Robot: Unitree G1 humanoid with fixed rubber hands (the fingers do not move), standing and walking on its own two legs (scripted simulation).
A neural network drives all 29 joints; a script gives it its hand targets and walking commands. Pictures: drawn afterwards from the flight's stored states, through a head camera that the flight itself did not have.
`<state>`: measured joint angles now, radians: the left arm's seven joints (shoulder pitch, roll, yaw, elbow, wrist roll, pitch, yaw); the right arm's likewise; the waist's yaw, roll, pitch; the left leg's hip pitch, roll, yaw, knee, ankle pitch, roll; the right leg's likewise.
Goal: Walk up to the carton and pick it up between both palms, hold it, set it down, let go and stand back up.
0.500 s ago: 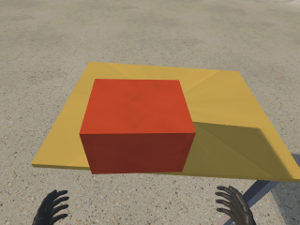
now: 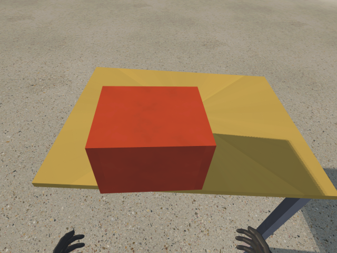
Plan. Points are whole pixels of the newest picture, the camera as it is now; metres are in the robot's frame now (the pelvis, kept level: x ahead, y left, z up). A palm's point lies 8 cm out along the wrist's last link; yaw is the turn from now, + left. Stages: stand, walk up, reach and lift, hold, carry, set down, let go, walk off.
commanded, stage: set down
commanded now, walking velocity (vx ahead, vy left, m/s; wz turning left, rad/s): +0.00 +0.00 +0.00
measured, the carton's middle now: (151, 137) +0.44 +0.07 +0.02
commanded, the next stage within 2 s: let go in 0.26 s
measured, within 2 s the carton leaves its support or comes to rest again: neither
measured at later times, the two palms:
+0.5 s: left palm out of the picture +0.13 +0.24 -0.09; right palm out of the picture +0.15 -0.21 -0.08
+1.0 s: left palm out of the picture +0.10 +0.25 -0.11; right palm out of the picture +0.10 -0.23 -0.12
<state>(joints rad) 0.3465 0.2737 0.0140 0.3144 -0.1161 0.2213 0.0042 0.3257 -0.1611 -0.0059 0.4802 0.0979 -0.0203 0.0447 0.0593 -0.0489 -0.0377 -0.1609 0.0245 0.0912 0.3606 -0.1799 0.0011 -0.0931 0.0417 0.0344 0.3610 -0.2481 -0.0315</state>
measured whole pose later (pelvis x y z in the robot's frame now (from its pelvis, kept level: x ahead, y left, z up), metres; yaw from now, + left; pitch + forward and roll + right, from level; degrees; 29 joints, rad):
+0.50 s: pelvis -0.01 +0.00 +0.00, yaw +0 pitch +1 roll +0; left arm 0.20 0.24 0.01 0.40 -0.03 0.39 0.01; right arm 0.19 -0.12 -0.04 0.61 0.02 0.07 0.03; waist 0.04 -0.05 0.00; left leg -0.22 0.03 0.09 0.38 -0.17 0.00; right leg -0.16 0.04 0.03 0.39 -0.25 -0.03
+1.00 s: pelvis +0.01 +0.01 +0.00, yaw +3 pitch +1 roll +0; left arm 0.31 0.21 0.02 0.66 0.07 -0.01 0.01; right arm 0.25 -0.18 -0.05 0.93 -0.07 -0.01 0.03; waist 0.01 -0.02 -0.07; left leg -0.24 0.01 0.05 0.44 -0.22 0.02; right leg -0.13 0.03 -0.01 0.38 -0.28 -0.03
